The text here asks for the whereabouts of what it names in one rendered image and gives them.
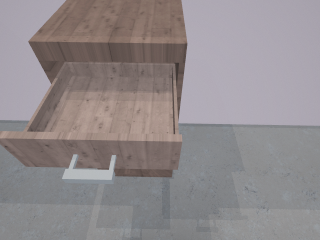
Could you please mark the handle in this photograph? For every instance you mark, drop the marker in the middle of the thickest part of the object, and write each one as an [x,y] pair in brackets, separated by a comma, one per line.
[89,176]

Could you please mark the drawer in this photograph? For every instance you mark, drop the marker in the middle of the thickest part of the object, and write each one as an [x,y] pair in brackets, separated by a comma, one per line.
[99,109]

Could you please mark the cabinet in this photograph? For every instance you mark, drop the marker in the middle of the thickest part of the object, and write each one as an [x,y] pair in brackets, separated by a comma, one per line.
[115,31]

